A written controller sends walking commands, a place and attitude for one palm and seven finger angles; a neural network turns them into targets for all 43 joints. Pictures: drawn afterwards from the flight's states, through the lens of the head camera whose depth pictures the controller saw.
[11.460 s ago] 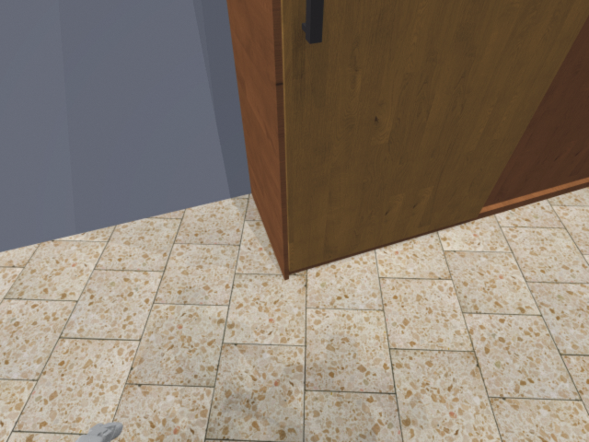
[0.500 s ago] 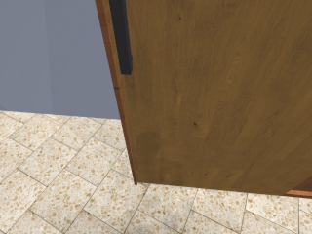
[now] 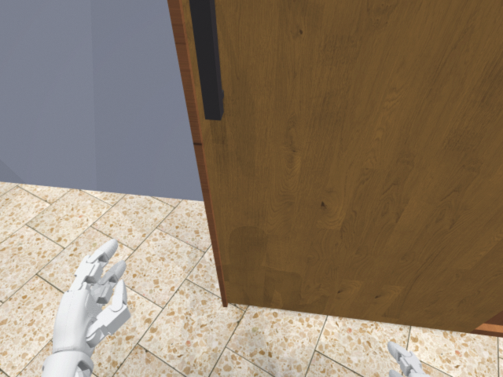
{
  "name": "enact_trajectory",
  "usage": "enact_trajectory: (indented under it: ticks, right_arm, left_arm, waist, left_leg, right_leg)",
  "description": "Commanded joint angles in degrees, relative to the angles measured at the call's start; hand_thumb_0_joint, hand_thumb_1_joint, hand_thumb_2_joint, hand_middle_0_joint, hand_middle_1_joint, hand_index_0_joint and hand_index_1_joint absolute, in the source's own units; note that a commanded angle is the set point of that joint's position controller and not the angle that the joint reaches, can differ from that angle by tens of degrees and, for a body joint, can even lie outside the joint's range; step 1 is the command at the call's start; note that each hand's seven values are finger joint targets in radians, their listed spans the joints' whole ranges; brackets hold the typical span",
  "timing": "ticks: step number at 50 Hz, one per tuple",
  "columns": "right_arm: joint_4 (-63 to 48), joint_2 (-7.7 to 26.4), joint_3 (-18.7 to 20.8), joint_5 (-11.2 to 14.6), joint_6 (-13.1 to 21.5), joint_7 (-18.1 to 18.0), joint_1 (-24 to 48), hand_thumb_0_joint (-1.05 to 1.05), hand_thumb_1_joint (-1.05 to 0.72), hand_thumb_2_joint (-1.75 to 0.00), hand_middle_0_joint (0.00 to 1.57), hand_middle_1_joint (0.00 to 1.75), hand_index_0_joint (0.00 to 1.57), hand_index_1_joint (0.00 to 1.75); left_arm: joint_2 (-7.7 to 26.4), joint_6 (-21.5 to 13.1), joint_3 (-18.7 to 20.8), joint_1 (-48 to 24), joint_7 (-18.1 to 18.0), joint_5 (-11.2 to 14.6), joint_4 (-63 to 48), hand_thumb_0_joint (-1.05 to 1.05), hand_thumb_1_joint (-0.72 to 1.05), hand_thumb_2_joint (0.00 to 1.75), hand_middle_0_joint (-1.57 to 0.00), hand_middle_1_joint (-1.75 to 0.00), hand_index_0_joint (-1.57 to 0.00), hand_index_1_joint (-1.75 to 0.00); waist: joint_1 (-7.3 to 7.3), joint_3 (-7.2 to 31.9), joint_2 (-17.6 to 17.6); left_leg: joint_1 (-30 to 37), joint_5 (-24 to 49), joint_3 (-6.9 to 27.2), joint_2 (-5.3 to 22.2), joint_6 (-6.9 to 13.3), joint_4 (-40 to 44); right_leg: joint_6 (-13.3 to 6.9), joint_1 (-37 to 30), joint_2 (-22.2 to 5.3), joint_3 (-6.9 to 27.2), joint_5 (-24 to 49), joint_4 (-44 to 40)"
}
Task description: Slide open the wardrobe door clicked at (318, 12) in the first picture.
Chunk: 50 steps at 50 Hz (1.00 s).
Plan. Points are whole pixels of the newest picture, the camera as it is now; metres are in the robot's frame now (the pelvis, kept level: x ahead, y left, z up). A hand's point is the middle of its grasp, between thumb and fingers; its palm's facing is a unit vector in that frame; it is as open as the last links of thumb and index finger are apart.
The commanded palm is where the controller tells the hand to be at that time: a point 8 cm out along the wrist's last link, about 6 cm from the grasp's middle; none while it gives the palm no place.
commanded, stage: raise the hand with hooked fingers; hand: left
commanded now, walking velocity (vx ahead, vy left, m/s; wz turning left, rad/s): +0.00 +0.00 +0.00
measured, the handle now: (212, 56) +0.50 +0.08 +0.28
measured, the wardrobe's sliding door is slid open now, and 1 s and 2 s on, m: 0.00 0.00 0.00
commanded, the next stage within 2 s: move the hooked fingers beside the handle in 1.90 s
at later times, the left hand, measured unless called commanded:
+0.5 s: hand (78, 311) +0.20 +0.24 +0.08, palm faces -0.09 -0.99 -0.10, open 10.3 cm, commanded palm +0.16 +0.29 +0.10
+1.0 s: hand (9, 236) +0.23 +0.28 +0.19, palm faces -0.01 -0.99 -0.15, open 13.2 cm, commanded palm +0.20 +0.33 +0.21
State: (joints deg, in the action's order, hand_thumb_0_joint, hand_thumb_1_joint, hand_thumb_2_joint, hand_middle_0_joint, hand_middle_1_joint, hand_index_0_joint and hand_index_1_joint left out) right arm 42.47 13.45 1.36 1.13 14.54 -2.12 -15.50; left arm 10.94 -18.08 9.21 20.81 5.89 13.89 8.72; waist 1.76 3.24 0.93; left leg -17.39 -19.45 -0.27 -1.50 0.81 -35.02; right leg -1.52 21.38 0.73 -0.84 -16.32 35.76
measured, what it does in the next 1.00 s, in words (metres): stands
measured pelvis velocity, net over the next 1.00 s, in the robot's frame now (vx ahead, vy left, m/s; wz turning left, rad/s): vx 0.00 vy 0.03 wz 0.03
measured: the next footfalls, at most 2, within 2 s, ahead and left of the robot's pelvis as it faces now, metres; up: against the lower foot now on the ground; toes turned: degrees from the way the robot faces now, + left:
none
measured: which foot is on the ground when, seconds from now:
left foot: down 0.00-1.00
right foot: down 0.00-1.00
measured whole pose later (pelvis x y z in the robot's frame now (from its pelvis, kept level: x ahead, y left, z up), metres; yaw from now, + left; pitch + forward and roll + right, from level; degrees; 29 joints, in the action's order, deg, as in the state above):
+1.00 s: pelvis +0.00 +0.03 +0.01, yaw +2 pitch -3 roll -2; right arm 33.2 15.0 -5.1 4.5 16.3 -4.4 -12.8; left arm 26.7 8.0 24.1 2.1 27.1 21.1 -6.5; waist -3.9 1.8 2.7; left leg -11.1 -19.0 1.1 -2.0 2.8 -33.0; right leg 0.3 12.3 0.2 -2.1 -14.0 29.1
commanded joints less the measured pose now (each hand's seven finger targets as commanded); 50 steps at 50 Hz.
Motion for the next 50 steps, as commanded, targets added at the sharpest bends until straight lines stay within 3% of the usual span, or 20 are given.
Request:
enact_trajectory:
  ticks: [1,2,3,4,6,8,11,12,15,17,19,22,25,29,31,32,35,42,44,50]
  right_arm:
    - [-16.93,9.19,4.11,0.26,4.09,1.65,9.76,0.00,-0.90,-0.90,0.20,0.30,0.20,0.30]
    - [-18.74,10.15,4.34,0.47,3.66,2.11,9.05,0.00,-0.90,-0.90,0.20,0.30,0.20,0.30]
    - [-20.87,9.57,4.09,1.03,3.27,1.82,9.32,0.00,-0.90,-0.90,0.20,0.30,0.20,0.30]
    - [-22.45,9.14,3.78,1.43,3.02,1.38,8.99,0.00,-0.90,-0.90,0.20,0.30,0.20,0.30]
    - [-24.06,8.09,3.03,1.68,2.58,0.30,8.36,0.00,-0.90,-0.90,0.20,0.30,0.20,0.30]
    - [-24.42,7.72,2.67,1.15,2.50,-0.31,6.44,0.00,-0.90,-0.90,0.20,0.30,0.20,0.30]
    - [-22.69,7.32,1.77,0.87,2.81,-0.94,4.28,0.00,-0.90,-0.90,0.20,0.30,0.20,0.30]
    - [-21.83,7.83,1.23,0.78,2.88,-1.29,3.96,0.00,-0.90,-0.90,0.20,0.30,0.20,0.30]
    - [-20.44,7.77,0.82,1.60,3.76,-2.08,4.35,0.00,-0.90,-0.90,0.20,0.30,0.20,0.30]
    - [-19.88,8.08,0.29,2.07,3.68,-2.59,5.61,0.00,-0.90,-0.90,0.20,0.30,0.20,0.30]
    - [-20.56,7.83,-0.20,2.24,3.75,-2.70,6.69,0.00,-0.90,-0.90,0.20,0.30,0.20,0.30]
    - [-21.03,7.56,-1.22,2.09,4.04,-2.60,8.17,0.00,-0.90,-0.90,0.20,0.30,0.20,0.30]
    - [-21.08,7.24,-2.02,2.20,5.33,-2.34,7.83,0.00,-0.90,-0.90,0.20,0.30,0.20,0.30]
    - [-19.95,7.70,-2.36,2.34,7.14,-2.02,6.88,0.00,-0.90,-0.90,0.20,0.30,0.20,0.30]
    - [-19.47,8.10,-2.19,2.56,7.54,-2.05,6.61,0.00,-0.90,-0.90,0.20,0.30,0.20,0.30]
    - [-19.68,8.20,-2.28,2.51,7.65,-2.01,7.06,0.00,-0.90,-0.90,0.20,0.30,0.20,0.30]
    - [-19.12,7.93,-2.35,2.81,7.86,-2.44,7.16,0.00,-0.90,-0.90,0.20,0.30,0.20,0.30]
    - [-18.00,8.01,-3.12,3.05,6.92,-2.97,8.12,0.00,-0.90,-0.90,0.20,0.30,0.20,0.30]
    - [-18.10,7.94,-3.41,3.29,6.23,-2.94,8.58,0.00,-0.90,-0.90,0.20,0.30,0.20,0.30]
    - [-18.09,8.24,-4.17,3.80,3.92,-2.70,9.65,0.00,-0.90,-0.90,0.20,0.30,0.20,0.30]
  left_arm:
    - [6.78,-14.05,4.06,15.90,15.70,2.63,2.24,0.00,0.64,0.79,-0.22,-0.47,-0.22,-0.47]
    - [10.63,-14.81,6.37,14.87,19.62,2.85,1.07,0.00,0.62,0.78,-0.22,-0.48,-0.22,-0.48]
    - [13.01,-14.08,8.97,13.31,21.71,4.11,-2.93,0.00,0.60,0.77,-0.22,-0.50,-0.22,-0.50]
    - [13.53,-12.65,10.86,11.87,22.64,5.83,-6.44,0.00,0.57,0.76,-0.22,-0.51,-0.22,-0.51]
    - [13.34,-9.77,12.92,7.65,22.13,9.26,-13.70,0.00,0.53,0.74,-0.23,-0.54,-0.23,-0.54]
    - [13.44,-9.58,12.01,-0.42,19.91,10.07,-24.60,0.00,0.48,0.72,-0.23,-0.57,-0.23,-0.57]
    - [11.61,-9.76,6.62,-4.15,17.13,7.10,-31.69,0.00,0.41,0.69,-0.24,-0.62,-0.24,-0.62]
    - [12.16,-9.57,5.47,-8.03,17.08,6.69,-33.16,0.00,0.39,0.68,-0.24,-0.63,-0.24,-0.63]
    - [12.73,-5.95,4.18,-5.96,17.82,4.99,-30.50,0.00,0.32,0.65,-0.24,-0.68,-0.24,-0.68]
    - [15.54,-1.47,7.41,-4.54,18.38,5.04,-25.56,0.00,0.27,0.63,-0.25,-0.70,-0.25,-0.70]
    - [17.87,2.28,9.99,-4.47,18.61,5.10,-25.81,0.00,0.22,0.61,-0.25,-0.74,-0.25,-0.74]
    - [20.55,6.40,15.34,-4.70,18.34,7.66,-25.02,0.00,0.15,0.58,-0.25,-0.78,-0.25,-0.78]
    - [18.69,7.72,14.60,-7.14,18.15,9.67,-28.38,0.00,0.08,0.55,-0.26,-0.82,-0.26,-0.82]
    - [18.46,9.90,13.96,-9.84,18.58,9.62,-28.10,0.00,-0.01,0.51,-0.27,-0.88,-0.27,-0.88]
    - [19.80,11.31,14.90,-10.31,18.69,8.83,-27.86,0.00,-0.06,0.49,-0.27,-0.92,-0.27,-0.92]
    - [20.94,12.24,15.91,-10.85,18.81,8.77,-28.17,0.00,-0.08,0.48,-0.27,-0.93,-0.27,-0.93]
    - [21.97,14.06,16.03,-16.41,18.46,8.36,-30.83,0.00,-0.15,0.45,-0.27,-0.98,-0.27,-0.98]
    - [27.33,18.50,20.97,-24.91,18.94,8.91,-28.16,0.00,-0.31,0.38,-0.29,-1.08,-0.29,-1.08]
    - [27.19,20.06,19.53,-29.28,19.91,8.61,-28.97,0.00,-0.36,0.36,-0.29,-1.11,-0.29,-1.11]
    - [30.49,26.17,21.17,-36.74,22.37,8.73,-23.51,0.00,-0.50,0.30,-0.30,-1.20,-0.30,-1.20]
  waist:
    - [-3.34,-2.20,-12.50]
    - [-3.61,-0.64,-8.29]
    - [-4.74,3.59,-7.65]
    - [-5.16,7.15,-7.31]
    - [-5.00,9.00,-2.79]
    - [-3.44,10.45,2.37]
    - [-0.41,9.38,5.92]
    - [0.60,8.33,5.61]
    - [0.44,7.14,6.59]
    - [-1.09,5.20,4.62]
    - [-2.46,7.14,4.66]
    - [-4.56,7.75,2.54]
    - [-4.42,8.27,3.01]
    - [-4.32,6.72,3.55]
    - [-4.46,6.16,2.11]
    - [-5.19,5.52,2.97]
    - [-4.76,5.66,4.00]
    - [-5.73,4.05,4.93]
    - [-5.20,4.28,7.06]
    - [-4.96,3.55,4.53]
  left_leg:
    - [-17.84,-0.44,-1.39,-0.88,-1.46,-7.22]
    - [-16.93,0.78,-1.50,-0.99,-1.13,-8.89]
    - [-18.58,1.13,-1.86,-1.29,-0.62,-9.62]
    - [-18.56,1.88,-1.83,-1.24,-0.19,-9.89]
    - [-17.59,3.14,-1.55,-1.18,0.06,-10.73]
    - [-13.91,4.76,-0.28,-0.31,0.37,-11.18]
    - [-9.32,8.36,1.77,0.87,0.91,-10.68]
    - [-8.90,8.68,2.45,1.09,0.99,-10.83]
    - [-7.82,6.37,3.55,1.50,0.95,-8.39]
    - [-9.12,4.39,4.11,1.54,0.72,-6.03]
    - [-8.16,4.72,4.28,1.62,0.66,-3.76]
    - [-7.43,6.98,4.56,1.64,0.24,-1.44]
    - [-4.67,9.20,4.52,1.86,-0.10,0.43]
    - [-2.31,10.40,4.84,2.12,-0.65,2.85]
    - [-1.68,10.99,5.01,2.34,-0.70,3.90]
    - [-1.38,11.92,4.78,2.17,-0.75,4.30]
    - [1.49,11.80,5.23,2.40,-1.08,6.06]
    - [4.47,11.88,5.15,1.91,-0.88,8.79]
    - [5.78,12.62,4.94,1.87,-0.80,9.44]
    - [6.91,12.44,4.62,1.62,-0.19,10.62]
  right_leg:
    - [0.08,5.20,-2.13,2.63,-7.16,0.59]
    - [-0.40,4.45,-2.75,4.75,-5.50,1.68]
    - [-0.04,3.23,-3.15,5.71,-5.55,2.38]
    - [0.23,2.50,-2.89,5.71,-5.51,3.04]
    - [0.87,2.66,-2.51,5.95,-4.15,3.22]
    - [0.68,3.83,-1.41,5.15,-2.25,4.42]
    - [0.14,6.91,0.23,0.70,5.59,6.70]
    - [0.05,7.24,0.62,0.58,6.08,6.95]
    - [0.18,7.12,0.44,-0.74,3.42,4.83]
    - [-0.03,4.80,0.55,-1.03,1.00,3.05]
    - [0.06,1.80,-0.03,-1.63,0.88,2.00]
    - [-0.02,-2.64,0.28,-2.59,2.45,0.83]
    - [0.25,-3.41,0.47,-3.64,4.79,-0.13]
    - [0.21,-4.30,0.56,-3.77,5.90,-1.93]
    - [0.34,-4.85,0.42,-3.93,6.22,-2.80]
    - [0.12,-5.95,0.57,-3.67,6.92,-3.23]
    - [0.26,-6.07,0.35,-3.99,6.47,-4.36]
    - [-0.08,-9.24,0.52,-3.03,7.17,-7.93]
    - [-0.09,-9.55,0.26,-2.98,8.00,-8.42]
    - [0.05,-10.47,0.29,-2.59,8.86,-10.57]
